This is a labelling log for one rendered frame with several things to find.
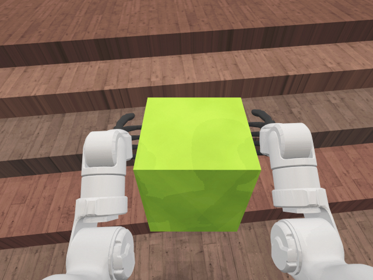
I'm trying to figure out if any left robot forearm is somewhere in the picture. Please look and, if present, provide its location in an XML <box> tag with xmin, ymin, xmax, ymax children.
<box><xmin>66</xmin><ymin>129</ymin><xmax>133</xmax><ymax>271</ymax></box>

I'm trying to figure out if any right robot forearm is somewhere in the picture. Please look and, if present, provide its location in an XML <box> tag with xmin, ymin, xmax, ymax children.
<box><xmin>259</xmin><ymin>123</ymin><xmax>344</xmax><ymax>253</ymax></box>

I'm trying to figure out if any robot left upper arm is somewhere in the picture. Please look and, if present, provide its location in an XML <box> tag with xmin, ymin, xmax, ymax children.
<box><xmin>42</xmin><ymin>226</ymin><xmax>135</xmax><ymax>280</ymax></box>

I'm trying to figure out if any robot right upper arm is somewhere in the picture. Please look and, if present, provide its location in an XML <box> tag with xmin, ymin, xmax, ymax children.
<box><xmin>270</xmin><ymin>218</ymin><xmax>373</xmax><ymax>280</ymax></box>

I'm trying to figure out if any carton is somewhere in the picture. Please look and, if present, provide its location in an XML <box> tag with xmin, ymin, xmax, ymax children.
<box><xmin>133</xmin><ymin>97</ymin><xmax>261</xmax><ymax>232</ymax></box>

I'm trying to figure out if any robot right hand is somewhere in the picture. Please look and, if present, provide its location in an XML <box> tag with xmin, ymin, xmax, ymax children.
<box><xmin>248</xmin><ymin>109</ymin><xmax>275</xmax><ymax>156</ymax></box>

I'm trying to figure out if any robot left hand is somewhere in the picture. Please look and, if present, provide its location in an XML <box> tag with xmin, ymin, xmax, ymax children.
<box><xmin>114</xmin><ymin>113</ymin><xmax>142</xmax><ymax>159</ymax></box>

